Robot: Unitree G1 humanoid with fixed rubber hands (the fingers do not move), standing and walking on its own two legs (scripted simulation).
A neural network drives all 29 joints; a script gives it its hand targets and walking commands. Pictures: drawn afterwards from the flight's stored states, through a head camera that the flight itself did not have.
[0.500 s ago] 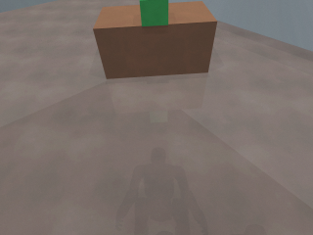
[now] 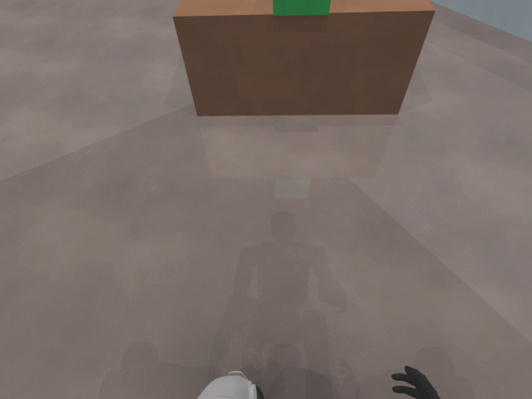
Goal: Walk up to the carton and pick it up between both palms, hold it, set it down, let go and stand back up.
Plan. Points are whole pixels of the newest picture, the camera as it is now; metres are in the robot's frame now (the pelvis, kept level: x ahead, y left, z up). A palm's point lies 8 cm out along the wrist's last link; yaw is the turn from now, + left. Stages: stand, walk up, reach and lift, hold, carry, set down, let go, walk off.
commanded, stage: walk up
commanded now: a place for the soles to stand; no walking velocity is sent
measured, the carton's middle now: out of the picture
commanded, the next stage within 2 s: none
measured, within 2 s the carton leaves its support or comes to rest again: neither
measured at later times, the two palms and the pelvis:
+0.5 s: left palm (217, 242) +0.41 +0.15 -0.09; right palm (486, 311) +0.30 -0.34 -0.12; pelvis +0.32 -0.09 +0.01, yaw -3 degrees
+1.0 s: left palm (210, 153) +0.67 +0.21 -0.11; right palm (417, 155) +0.66 -0.29 -0.09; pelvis +0.62 -0.05 +0.02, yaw -2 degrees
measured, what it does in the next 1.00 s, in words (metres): walks ahead: right foot, then left foot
